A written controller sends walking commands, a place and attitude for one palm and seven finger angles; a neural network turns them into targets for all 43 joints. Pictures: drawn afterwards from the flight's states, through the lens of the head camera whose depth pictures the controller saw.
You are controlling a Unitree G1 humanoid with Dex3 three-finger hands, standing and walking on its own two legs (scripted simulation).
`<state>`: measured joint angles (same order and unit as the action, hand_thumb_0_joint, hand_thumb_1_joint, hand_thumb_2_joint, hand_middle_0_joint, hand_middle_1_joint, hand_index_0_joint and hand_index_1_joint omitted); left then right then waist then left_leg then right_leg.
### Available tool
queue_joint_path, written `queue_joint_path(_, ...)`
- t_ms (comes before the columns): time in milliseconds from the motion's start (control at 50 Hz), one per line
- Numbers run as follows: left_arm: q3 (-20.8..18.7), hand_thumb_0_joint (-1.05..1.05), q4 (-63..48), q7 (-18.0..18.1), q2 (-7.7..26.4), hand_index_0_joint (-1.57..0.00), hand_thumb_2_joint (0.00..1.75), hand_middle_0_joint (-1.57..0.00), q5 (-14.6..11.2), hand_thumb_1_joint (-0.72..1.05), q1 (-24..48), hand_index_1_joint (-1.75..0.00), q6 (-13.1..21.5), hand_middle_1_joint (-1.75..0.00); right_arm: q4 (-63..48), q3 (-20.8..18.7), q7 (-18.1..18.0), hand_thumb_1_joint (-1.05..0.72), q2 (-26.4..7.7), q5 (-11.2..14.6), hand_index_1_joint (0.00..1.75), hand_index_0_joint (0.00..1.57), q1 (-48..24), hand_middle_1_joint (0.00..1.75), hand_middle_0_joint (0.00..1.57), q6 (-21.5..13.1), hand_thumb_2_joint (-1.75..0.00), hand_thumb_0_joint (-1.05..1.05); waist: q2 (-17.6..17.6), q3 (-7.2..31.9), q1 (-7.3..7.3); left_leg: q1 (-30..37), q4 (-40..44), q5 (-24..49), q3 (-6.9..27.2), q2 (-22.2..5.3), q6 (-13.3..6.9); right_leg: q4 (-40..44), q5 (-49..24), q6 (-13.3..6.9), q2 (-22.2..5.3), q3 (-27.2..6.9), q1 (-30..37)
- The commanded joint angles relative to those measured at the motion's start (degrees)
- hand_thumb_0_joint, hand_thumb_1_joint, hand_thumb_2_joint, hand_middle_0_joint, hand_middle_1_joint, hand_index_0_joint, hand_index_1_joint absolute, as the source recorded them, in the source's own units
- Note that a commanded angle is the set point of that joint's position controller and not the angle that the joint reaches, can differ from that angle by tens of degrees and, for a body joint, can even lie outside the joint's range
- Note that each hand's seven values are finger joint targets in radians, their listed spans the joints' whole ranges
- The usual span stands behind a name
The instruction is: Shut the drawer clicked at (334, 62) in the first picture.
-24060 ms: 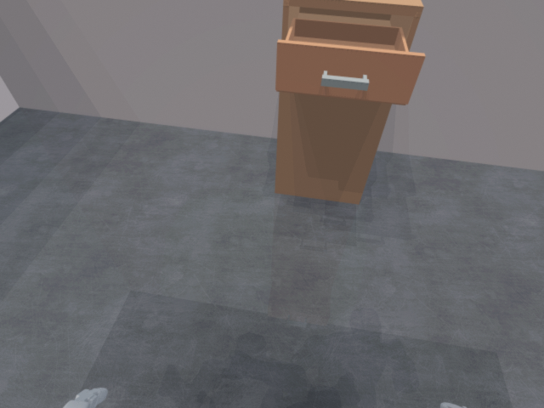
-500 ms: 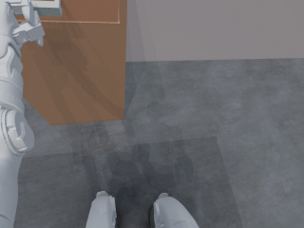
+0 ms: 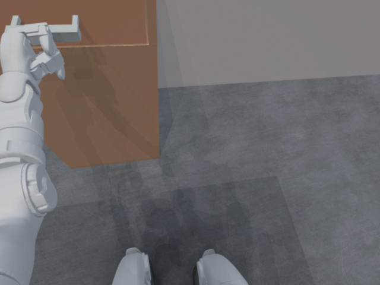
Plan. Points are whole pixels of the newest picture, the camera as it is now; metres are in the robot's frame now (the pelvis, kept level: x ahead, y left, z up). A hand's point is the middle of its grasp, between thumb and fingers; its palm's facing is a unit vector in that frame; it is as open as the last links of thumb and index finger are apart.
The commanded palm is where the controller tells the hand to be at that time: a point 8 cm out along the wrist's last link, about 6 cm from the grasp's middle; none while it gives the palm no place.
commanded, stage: pull the fist back off the drawer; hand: left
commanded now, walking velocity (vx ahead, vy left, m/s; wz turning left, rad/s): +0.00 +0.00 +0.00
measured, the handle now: (45, 26) +0.62 +0.23 +0.11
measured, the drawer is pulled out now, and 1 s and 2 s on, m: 0.00 0.00 0.00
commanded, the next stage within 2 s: draw the hand back to the body in 0.14 s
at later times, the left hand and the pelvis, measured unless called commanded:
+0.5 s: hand (37, 85) +0.46 +0.21 +0.13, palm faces +0.06 -1.00 -0.01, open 3.2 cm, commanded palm +0.42 +0.26 +0.14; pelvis +0.05 -0.01 +0.03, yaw +1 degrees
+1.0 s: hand out of the picture +0.31 +0.22 +0.17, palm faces +0.33 -0.92 -0.23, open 3.2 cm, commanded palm +0.26 +0.26 +0.20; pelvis +0.02 -0.02 +0.06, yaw +3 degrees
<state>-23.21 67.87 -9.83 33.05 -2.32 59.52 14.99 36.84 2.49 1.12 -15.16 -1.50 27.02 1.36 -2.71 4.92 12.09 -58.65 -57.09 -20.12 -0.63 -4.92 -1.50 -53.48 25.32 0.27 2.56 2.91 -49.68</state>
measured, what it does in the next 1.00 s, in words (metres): rises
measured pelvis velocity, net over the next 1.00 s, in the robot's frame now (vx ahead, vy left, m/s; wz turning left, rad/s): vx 0.02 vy -0.02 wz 0.05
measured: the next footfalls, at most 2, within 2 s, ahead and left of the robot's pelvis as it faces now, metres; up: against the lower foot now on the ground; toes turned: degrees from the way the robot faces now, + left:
none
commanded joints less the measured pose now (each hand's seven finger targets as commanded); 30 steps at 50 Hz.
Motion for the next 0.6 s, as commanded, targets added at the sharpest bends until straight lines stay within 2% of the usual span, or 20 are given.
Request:
queue_joint_path(0, -2.09, 0.0, -14.54, -0.37, 12.9, -1.4, 0.9, -1.4, -2.02, 0.9, 18.16, -1.6, 4.22, -1.6, -3.88, -4.63, -0.78, -0.9, -11.33, 0.77, 0.3, 0.2, 8.4, 0.3, 0.2, 0.11, -0.9, 0.0, -6.51, 28.0, -2.45, 34.3, 7.12, 13.53, 3.94, 2.02, -0.36, 9.11, -11.48, -1.41, 2.25, 0.35, 4.37)
queue_joint_path(40, -1.87, 0.0, -14.82, -0.12, 11.8, -1.4, 0.9, -1.4, -2.17, 0.9, 17.47, -1.6, 4.55, -1.6, -3.84, -4.71, -0.72, -0.9, -10.99, 0.91, 0.3, 0.2, 7.88, 0.3, 0.2, 0.43, -0.9, 0.0, -5.82, 25.68, -2.4, 33.89, 7.1, 14.41, 3.36, 2.23, -0.52, 9.41, -13.22, -1.26, 2.28, 0.08, 4.93)
queue_joint_path(80, -2.51, 0.0, -15.77, 0.04, 13.01, -1.4, 0.9, -1.4, -2.23, 0.9, 18.96, -1.6, 5.29, -1.6, -3.5, -4.93, -0.96, -0.9, -10.96, 1.12, 0.3, 0.2, 7.72, 0.3, 0.2, 0.77, -0.9, 0.0, -3.63, 24.04, -1.6, 32.94, 7.16, 14.22, 3.12, 2.27, -0.77, 9.71, -14.28, -0.96, 2.22, -0.34, 5.91)
queue_joint_path(100, -1.8, 0.0, -17.33, -0.02, 11.82, -1.4, 0.9, -1.4, -2.44, 0.9, 19.77, -1.6, 6.01, -1.6, -3.58, -5.11, -0.97, -0.9, -10.71, 1.22, 0.3, 0.2, 7.41, 0.3, 0.2, 0.72, -0.9, 0.0, -4.0, 24.46, -1.46, 33.63, 7.15, 14.99, 2.89, 2.46, -0.83, 9.79, -15.38, -0.92, 2.19, -0.55, 6.5)
queue_joint_path(120, -2.74, 0.0, -18.24, 0.03, 12.53, -1.4, 0.9, -1.4, -2.7, 0.9, 18.91, -1.6, 6.81, -1.6, -3.44, -5.17, -1.03, -0.9, -10.7, 1.2, 0.3, 0.2, 7.27, 0.3, 0.2, 0.77, -0.9, 0.0, -4.87, 24.51, -2.0, 34.57, 6.89, 16.75, 2.89, 2.51, -0.79, 9.55, -17.08, -1.21, 2.26, -0.69, 7.07)
queue_joint_path(160, -1.14, 0.0, -19.53, -0.74, 10.25, -1.4, 0.9, -1.4, -3.08, 0.9, 17.84, -1.6, 8.01, -1.6, -3.34, -5.22, -0.91, -0.9, -10.23, 1.36, 0.3, 0.2, 6.56, 0.3, 0.2, 0.83, -0.9, 0.0, -6.79, 26.24, -2.18, 37.2, 6.47, 19.49, 2.74, 2.61, -0.58, 9.16, -19.5, -1.26, 2.19, -0.81, 7.25)
queue_joint_path(220, -0.33, 0.0, -17.39, -2.28, 9.42, -1.4, 0.9, -1.4, -3.52, 0.9, 15.43, -1.6, 7.93, -1.6, -2.74, -5.27, -0.93, -0.9, -10.28, 1.58, 0.3, 0.2, 6.13, 0.3, 0.2, 1.27, -0.9, 0.0, -6.3, 24.82, -2.08, 37.13, 6.17, 20.91, 2.69, 2.86, -0.63, 9.14, -21.34, -1.39, 2.07, -0.9, 7.73)
queue_joint_path(240, -1.57, 0.0, -17.99, -2.91, 10.13, -1.4, 0.9, -1.4, -3.79, 0.9, 11.69, -1.6, 7.51, -1.6, -3.44, -5.57, -1.01, -0.9, -10.39, 1.92, 0.3, 0.2, 5.83, 0.3, 0.2, 1.57, -0.9, 0.0, -5.41, 27.04, -3.41, 37.84, 6.4, 22.55, 2.4, 2.84, -0.62, 8.97, -23.0, -1.34, 1.91, -0.94, 9.51)
queue_joint_path(260, -0.3, 0.0, -20.2, -3.75, 8.77, -1.4, 0.9, -1.4, -4.35, 0.9, 9.43, -1.6, 6.96, -1.6, -4.3, -5.55, -1.0, -0.9, -10.14, 2.12, 0.3, 0.2, 4.62, 0.3, 0.2, 1.77, -0.9, 0.0, -7.98, 28.12, -4.15, 39.41, 6.71, 24.2, 2.11, 2.97, -0.5, 9.05, -24.6, -1.42, 1.78, -0.98, 10.68)
queue_joint_path(300, -1.05, 0.0, -27.34, -4.83, 8.73, -1.4, 0.9, -1.4, -6.13, 0.9, 3.16, -1.6, 5.98, -1.6, -6.13, -5.77, -0.88, -0.9, -9.87, 2.73, 0.3, 0.2, 2.8, 0.3, 0.2, 1.89, -0.9, 0.0, -9.38, 31.96, -6.39, 43.24, 7.49, 28.21, 1.97, 2.92, -0.41, 9.45, -27.76, -1.64, 1.79, -0.78, 14.4)
queue_joint_path(320, -0.13, 0.0, -31.49, -5.31, 7.08, -1.4, 0.9, -1.4, -7.1, 0.9, -0.73, -1.6, 5.53, -1.6, -7.22, -5.86, -0.84, -0.9, -9.63, 2.99, 0.3, 0.2, 1.89, 0.3, 0.2, 1.83, -0.9, 0.0, -10.02, 34.12, -7.09, 45.29, 7.56, 31.27, 1.99, 3.0, -0.46, 9.47, -29.93, -1.76, 1.81, -0.83, 16.23)
queue_joint_path(340, 0.47, 0.0, -34.33, -5.5, 5.73, -1.4, 0.9, -1.4, -7.97, 0.9, -4.03, -1.6, 4.69, -1.6, -8.03, -5.8, -0.82, -0.9, -9.23, 3.49, 0.3, 0.2, 0.92, 0.3, 0.2, 1.81, -0.9, 0.0, -9.91, 33.84, -7.57, 46.55, 8.08, 32.82, 1.97, 2.84, -0.43, 10.11, -30.97, -1.64, 1.72, -0.62, 16.81)
queue_joint_path(400, 2.24, 0.0, -40.22, -5.21, 2.29, -1.4, 0.9, -1.4, -10.8, 0.9, -10.5, -1.6, 1.65, -1.6, -9.37, -5.68, -1.08, -0.9, -8.69, 4.4, 0.3, 0.2, -1.98, 0.3, 0.2, 1.34, -0.9, 0.0, -4.35, 27.23, -7.44, 43.64, 10.3, 29.11, 1.2, 3.16, -0.97, 12.46, -32.06, -1.09, 1.73, -0.29, 20.21)
queue_joint_path(440, 0.49, 0.0, -41.83, -4.3, 3.43, -1.4, 0.9, -1.4, -11.9, 0.9, -12.13, -1.6, 0.01, -1.6, -9.44, -5.55, -1.73, -0.9, -8.94, 4.73, 0.3, 0.2, -3.2, 0.3, 0.2, 1.0, -0.9, 0.0, -0.8, 22.41, -7.27, 40.82, 11.94, 25.5, 0.39, 3.55, -1.39, 13.83, -32.81, -0.7, 1.47, -0.61, 22.15)
queue_joint_path(480, -0.39, 0.0, -44.16, -3.49, 4.03, -1.4, 0.9, -1.4, -12.14, 0.9, -15.39, -1.6, -1.0, -1.6, -10.02, -5.39, -2.2, -0.9, -8.95, 4.84, 0.3, 0.2, -4.49, 0.3, 0.2, 0.61, -0.9, 0.0, 1.54, 19.56, -7.68, 39.23, 13.46, 23.17, 0.03, 4.0, -1.51, 14.75, -32.96, -0.47, 1.13, -0.82, 24.22)
queue_joint_path(500, 1.51, 0.0, -46.58, -3.5, 2.18, -1.4, 0.9, -1.4, -12.02, 0.9, -15.87, -1.6, -1.19, -1.6, -10.48, -5.16, -2.24, -0.9, -8.49, 4.86, 0.3, 0.2, -5.6, 0.3, 0.2, 0.13, -0.9, 0.0, 0.09, 18.92, -7.57, 40.0, 13.93, 22.57, -0.12, 4.19, -1.57, 15.04, -32.5, -0.46, 1.0, -0.85, 24.33)
queue_joint_path(520, 0.12, 0.0, -49.21, -3.31, 4.02, -1.4, 0.9, -1.4, -11.95, 0.9, -16.56, -1.6, -1.04, -1.6, -10.65, -5.11, -2.42, -0.9, -8.58, 4.82, 0.3, 0.2, -6.28, 0.3, 0.2, -0.18, -0.9, 0.0, -2.1, 18.74, -8.25, 41.19, 13.86, 22.95, -0.21, 4.24, -1.54, 15.01, -32.32, -0.78, 0.92, -1.12, 24.83)
queue_joint_path(540, 1.11, 0.0, -51.53, -3.49, 3.17, -1.4, 0.9, -1.4, -11.67, 0.9, -17.1, -1.6, -0.76, -1.6, -10.89, -4.84, -2.47, -0.9, -8.17, 4.84, 0.3, 0.2, -7.12, 0.3, 0.2, -0.48, -0.9, 0.0, -4.59, 19.85, -8.34, 43.29, 14.37, 24.34, 0.06, 4.23, -1.36, 15.0, -32.32, -0.92, 0.7, -1.16, 24.77)
queue_joint_path(560, 2.46, 0.0, -51.83, -3.71, 1.34, -1.4, 0.9, -1.4, -11.85, 0.9, -19.55, -1.6, -1.02, -1.6, -11.05, -4.66, -2.5, -0.9, -7.77, 4.82, 0.3, 0.2, -7.86, 0.3, 0.2, -0.82, -0.9, 0.0, -4.1, 18.63, -8.45, 44.12, 14.68, 24.42, 0.27, 4.14, -1.3, 15.42, -31.56, -0.96, 0.78, -0.82, 24.56)
queue_joint_path(580, 2.56, 0.0, -53.83, -4.12, 1.31, -1.4, 0.9, -1.4, -12.25, 0.9, -19.72, -1.6, -1.04, -1.6, -11.37, -4.58, -2.58, -0.9, -7.89, 4.86, 0.3, 0.2, -8.59, 0.3, 0.2, -1.24, -0.9, 0.0, -3.64, 18.9, -8.4, 44.56, 15.21, 22.74, 0.46, 4.1, -1.2, 15.88, -30.08, -0.89, 0.79, -0.84, 24.55)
